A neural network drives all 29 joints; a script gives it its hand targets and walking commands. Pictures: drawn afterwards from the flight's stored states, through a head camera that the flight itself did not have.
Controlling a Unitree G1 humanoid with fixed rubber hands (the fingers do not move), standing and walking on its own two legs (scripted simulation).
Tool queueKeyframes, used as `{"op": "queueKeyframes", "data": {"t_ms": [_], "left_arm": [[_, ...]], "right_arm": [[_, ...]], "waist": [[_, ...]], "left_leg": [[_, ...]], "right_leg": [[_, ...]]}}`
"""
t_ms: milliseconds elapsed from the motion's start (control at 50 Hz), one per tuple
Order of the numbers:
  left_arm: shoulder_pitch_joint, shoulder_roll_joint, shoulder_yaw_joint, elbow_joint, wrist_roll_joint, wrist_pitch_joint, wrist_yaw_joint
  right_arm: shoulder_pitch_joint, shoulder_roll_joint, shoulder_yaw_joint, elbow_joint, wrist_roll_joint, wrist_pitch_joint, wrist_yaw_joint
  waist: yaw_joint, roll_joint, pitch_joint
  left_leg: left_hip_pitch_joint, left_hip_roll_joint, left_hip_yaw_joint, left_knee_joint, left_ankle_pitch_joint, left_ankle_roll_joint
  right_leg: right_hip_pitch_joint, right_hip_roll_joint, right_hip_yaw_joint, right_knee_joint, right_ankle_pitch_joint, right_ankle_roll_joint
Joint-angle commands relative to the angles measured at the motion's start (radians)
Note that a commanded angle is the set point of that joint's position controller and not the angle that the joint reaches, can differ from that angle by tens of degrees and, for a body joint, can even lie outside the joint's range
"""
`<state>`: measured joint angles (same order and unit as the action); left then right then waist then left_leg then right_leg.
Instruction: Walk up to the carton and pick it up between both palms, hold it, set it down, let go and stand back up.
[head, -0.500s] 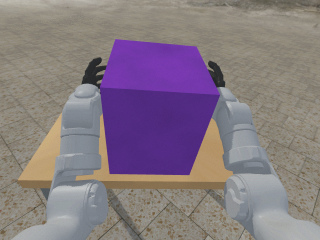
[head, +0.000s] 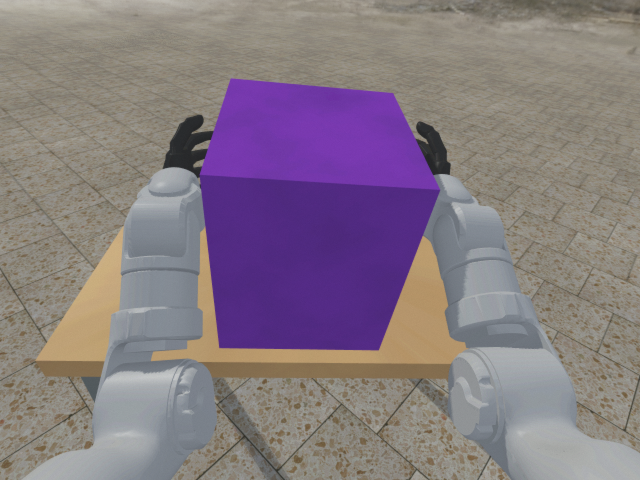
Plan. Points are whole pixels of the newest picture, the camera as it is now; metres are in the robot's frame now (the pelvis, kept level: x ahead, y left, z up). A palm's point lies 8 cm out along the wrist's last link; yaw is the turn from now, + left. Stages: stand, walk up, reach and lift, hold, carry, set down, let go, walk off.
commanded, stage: hold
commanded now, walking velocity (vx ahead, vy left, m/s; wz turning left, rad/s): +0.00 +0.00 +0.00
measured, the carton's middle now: (307, 219) +0.37 +0.03 +0.21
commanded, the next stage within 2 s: none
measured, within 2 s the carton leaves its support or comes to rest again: neither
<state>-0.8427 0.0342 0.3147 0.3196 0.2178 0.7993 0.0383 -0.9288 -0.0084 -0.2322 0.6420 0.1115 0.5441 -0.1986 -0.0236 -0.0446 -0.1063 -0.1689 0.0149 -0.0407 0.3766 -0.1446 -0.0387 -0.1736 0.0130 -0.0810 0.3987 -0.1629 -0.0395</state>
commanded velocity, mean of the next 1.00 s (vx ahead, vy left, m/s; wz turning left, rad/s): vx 0.00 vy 0.00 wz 0.00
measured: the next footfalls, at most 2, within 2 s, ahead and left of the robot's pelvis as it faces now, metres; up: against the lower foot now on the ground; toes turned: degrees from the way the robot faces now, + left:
none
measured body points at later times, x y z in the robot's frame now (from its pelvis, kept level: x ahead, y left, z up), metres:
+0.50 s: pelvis +0.00 +0.00 +0.00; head -0.07 +0.02 +0.44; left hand +0.38 +0.17 +0.26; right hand +0.40 -0.12 +0.25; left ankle +0.04 +0.14 -0.74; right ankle +0.04 -0.09 -0.74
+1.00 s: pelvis +0.00 +0.00 +0.00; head -0.07 +0.02 +0.45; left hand +0.39 +0.17 +0.25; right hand +0.40 -0.12 +0.25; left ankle +0.04 +0.14 -0.74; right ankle +0.04 -0.09 -0.74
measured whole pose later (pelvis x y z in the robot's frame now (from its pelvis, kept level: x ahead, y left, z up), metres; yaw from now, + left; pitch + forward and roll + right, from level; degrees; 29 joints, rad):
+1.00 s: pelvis +0.00 +0.00 +0.00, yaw +0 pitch -4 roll +0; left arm -0.84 0.03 0.31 0.32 0.22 0.80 0.04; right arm -0.93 -0.01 -0.23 0.64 0.11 0.54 -0.20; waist -0.02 -0.05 -0.10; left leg -0.17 0.01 -0.04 0.38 -0.15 -0.04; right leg -0.17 0.01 -0.08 0.40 -0.16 -0.04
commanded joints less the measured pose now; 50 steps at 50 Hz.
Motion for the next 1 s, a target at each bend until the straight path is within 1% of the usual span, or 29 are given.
{"op": "queueKeyframes", "data": {"t_ms": [0,20,60,120,140,180,220,280,300,320,360,400,420,440,540,580,640,660,700,720,740,760,780,800,820,860,900,920,980], "left_arm": [[-0.843,-0.585,-0.456,-0.132,-0.176,-0.057,-0.163],[-0.87,-0.591,-0.47,-0.173,-0.178,-0.065,-0.161],[-0.874,-0.614,-0.496,-0.273,-0.196,-0.069,-0.152],[-0.9,-0.599,-0.494,-0.213,-0.201,-0.065,-0.152],[-0.859,-0.582,-0.449,-0.098,-0.166,-0.052,-0.158],[-0.852,-0.581,-0.437,-0.12,-0.17,-0.059,-0.164],[-0.888,-0.59,-0.445,-0.169,-0.157,-0.061,-0.151],[-0.827,-0.596,-0.448,-0.129,-0.151,-0.052,-0.156],[-0.848,-0.608,-0.468,-0.098,-0.163,-0.051,-0.155],[-0.876,-0.616,-0.462,-0.115,-0.181,-0.061,-0.154],[-0.846,-0.574,-0.45,-0.108,-0.167,-0.066,-0.152],[-0.885,-0.592,-0.467,-0.155,-0.185,-0.067,-0.15],[-0.863,-0.596,-0.447,-0.129,-0.158,-0.059,-0.147],[-0.903,-0.59,-0.467,-0.21,-0.182,-0.07,-0.149],[-0.822,-0.576,-0.409,-0.085,-0.128,-0.044,-0.159],[-0.87,-0.588,-0.445,-0.165,-0.179,-0.062,-0.16],[-0.896,-0.568,-0.426,-0.138,-0.163,-0.066,-0.162],[-0.886,-0.582,-0.455,-0.143,-0.176,-0.067,-0.156],[-0.802,-0.595,-0.474,-0.189,-0.182,-0.058,-0.155],[-0.823,-0.576,-0.436,-0.149,-0.171,-0.057,-0.16],[-0.838,-0.572,-0.458,-0.175,-0.17,-0.06,-0.162],[-0.868,-0.592,-0.46,-0.171,-0.169,-0.062,-0.158],[-0.871,-0.57,-0.453,-0.203,-0.164,-0.061,-0.153],[-0.846,-0.581,-0.456,-0.185,-0.177,-0.055,-0.151],[-0.844,-0.592,-0.457,-0.179,-0.175,-0.053,-0.151],[-0.868,-0.563,-0.441,-0.171,-0.174,-0.059,-0.155],[-0.824,-0.565,-0.436,-0.189,-0.17,-0.054,-0.161],[-0.822,-0.579,-0.437,-0.148,-0.147,-0.049,-0.159],[-0.854,-0.579,-0.434,-0.155,-0.16,-0.046,-0.157]], "right_arm": [[-0.878,0.627,0.462,-0.198,0.217,-0.013,0.059],[-0.843,0.621,0.453,-0.165,0.212,-0.012,0.061],[-0.83,0.648,0.49,-0.206,0.249,-0.016,0.059],[-0.87,0.619,0.47,-0.194,0.234,-0.011,0.058],[-0.876,0.593,0.436,-0.146,0.213,-0.009,0.063],[-0.894,0.628,0.465,-0.186,0.228,-0.011,0.059],[-0.839,0.623,0.452,-0.131,0.211,-0.007,0.067],[-0.859,0.603,0.463,-0.144,0.224,-0.017,0.069],[-0.88,0.595,0.428,-0.144,0.209,-0.019,0.072],[-0.929,0.626,0.445,-0.197,0.212,-0.032,0.071],[-0.875,0.611,0.447,-0.172,0.215,-0.024,0.069],[-0.895,0.628,0.442,-0.161,0.231,-0.028,0.073],[-0.902,0.639,0.465,-0.162,0.234,-0.023,0.07],[-0.857,0.644,0.458,-0.158,0.235,-0.02,0.07],[-0.861,0.604,0.454,-0.13,0.214,-0.016,0.07],[-0.856,0.616,0.444,-0.16,0.221,-0.021,0.072],[-0.854,0.613,0.437,-0.128,0.204,-0.016,0.069],[-0.891,0.626,0.464,-0.198,0.217,-0.028,0.072],[-0.855,0.624,0.492,-0.238,0.24,-0.025,0.061],[-0.868,0.645,0.483,-0.224,0.231,-0.019,0.059],[-0.829,0.633,0.48,-0.178,0.233,-0.009,0.057],[-0.873,0.615,0.477,-0.183,0.252,-0.015,0.06],[-0.83,0.613,0.485,-0.163,0.256,-0.008,0.064],[-0.889,0.636,0.494,-0.234,0.248,-0.022,0.062],[-0.872,0.635,0.487,-0.199,0.245,-0.013,0.061],[-0.835,0.63,0.472,-0.159,0.231,0.0,0.06],[-0.863,0.637,0.495,-0.24,0.246,-0.014,0.057],[-0.864,0.621,0.475,-0.191,0.238,-0.006,0.057],[-0.887,0.633,0.467,-0.181,0.242,-0.012,0.061]], "waist": [[-0.122,0.044,-0.348],[-0.138,0.099,-0.346],[-0.142,0.09,-0.441],[-0.139,0.081,-0.394],[-0.126,0.08,-0.331],[-0.111,0.035,-0.361],[-0.117,0.094,-0.343],[-0.112,0.084,-0.34],[-0.135,0.093,-0.31],[-0.12,0.061,-0.37],[-0.108,0.072,-0.335],[-0.121,0.095,-0.386],[-0.107,0.08,-0.355],[-0.125,0.057,-0.405],[-0.086,0.092,-0.321],[-0.124,0.078,-0.379],[-0.118,0.081,-0.355],[-0.105,0.053,-0.391],[-0.122,0.047,-0.401],[-0.11,0.027,-0.375],[-0.125,0.068,-0.367],[-0.112,0.086,-0.372],[-0.104,0.1,-0.393],[-0.097,0.053,-0.407],[-0.117,0.05,-0.381],[-0.111,0.071,-0.359],[-0.092,0.046,-0.397],[-0.105,0.063,-0.329],[-0.103,0.068,-0.367]], "left_leg": [[-0.009,-0.08,0.027,-0.079,-0.065,0.028],[-0.025,-0.074,0.027,-0.085,-0.062,0.018],[0.015,-0.073,0.026,-0.058,0.008,0.02],[0.036,-0.072,0.022,-0.065,-0.014,0.016],[-0.01,-0.077,0.018,-0.076,-0.083,0.024],[-0.007,-0.075,0.031,-0.075,-0.053,0.036],[-0.013,-0.078,0.029,-0.09,-0.076,0.023],[-0.017,-0.069,0.027,-0.086,-0.048,0.026],[-0.025,-0.063,0.019,-0.104,-0.108,0.016],[-0.02,-0.073,0.034,-0.087,-0.099,0.03],[-0.019,-0.073,0.03,-0.086,-0.091,0.029],[-0.006,-0.074,0.026,-0.072,-0.061,0.027],[0.004,-0.073,0.026,-0.079,-0.051,0.03],[0.027,-0.066,0.027,-0.063,0.0,0.028],[0.003,-0.076,0.045,-0.091,-0.081,0.035],[0.008,-0.073,0.033,-0.08,-0.038,0.029],[0.018,-0.075,0.034,-0.085,-0.062,0.03],[0.007,-0.08,0.034,-0.08,-0.068,0.033],[0.022,-0.079,0.027,-0.066,0.02,0.029],[0.005,-0.085,0.034,-0.071,-0.036,0.038],[0.014,-0.085,0.032,-0.077,-0.045,0.024],[0.003,-0.071,0.024,-0.08,-0.046,0.024],[0.018,-0.079,0.03,-0.072,-0.029,0.024],[-0.007,-0.083,0.036,-0.069,-0.024,0.035],[-0.009,-0.08,0.026,-0.07,-0.028,0.029],[0.0,-0.084,0.029,-0.065,-0.065,0.032],[-0.002,-0.081,0.036,-0.061,-0.015,0.038],[-0.008,-0.08,0.026,-0.09,-0.076,0.031],[0.012,-0.076,0.04,-0.072,-0.04,0.037]], "right_leg": [[0.313,0.013,0.074,-0.095,0.136,0.113],[0.327,0.003,0.078,-0.084,0.145,0.114],[0.35,0.013,0.077,-0.063,0.215,0.113],[0.313,0.015,0.074,-0.083,0.187,0.105],[0.294,0.014,0.071,-0.104,0.089,0.1],[0.312,0.007,0.083,-0.097,0.121,0.111],[0.327,0.014,0.07,-0.09,0.103,0.106],[0.32,0.016,0.076,-0.089,0.131,0.098],[0.272,0.019,0.059,-0.102,0.04,0.095],[0.294,0.02,0.074,-0.102,0.055,0.1],[0.276,0.01,0.079,-0.098,0.072,0.099],[0.292,0.016,0.071,-0.091,0.084,0.099],[0.3,0.018,0.074,-0.092,0.117,0.105],[0.31,0.032,0.066,-0.079,0.168,0.1],[0.3,0.013,0.077,-0.106,0.052,0.105],[0.318,0.012,0.078,-0.096,0.108,0.099],[0.296,0.004,0.074,-0.1,0.084,0.107],[0.308,0.019,0.068,-0.102,0.087,0.105],[0.35,0.017,0.067,-0.074,0.241,0.118],[0.345,0.01,0.074,-0.085,0.204,0.123],[0.333,0.008,0.07,-0.083,0.208,0.12],[0.32,0.016,0.069,-0.077,0.192,0.1],[0.318,0.015,0.07,-0.08,0.167,0.111],[0.346,0.008,0.078,-0.08,0.167,0.117],[0.338,0.005,0.081,-0.082,0.185,0.121],[0.309,0.008,0.084,-0.091,0.132,0.115],[0.348,0.006,0.082,-0.079,0.188,0.114],[0.315,0.005,0.068,-0.095,0.112,0.12],[0.302,0.011,0.078,-0.093,0.107,0.113]]}}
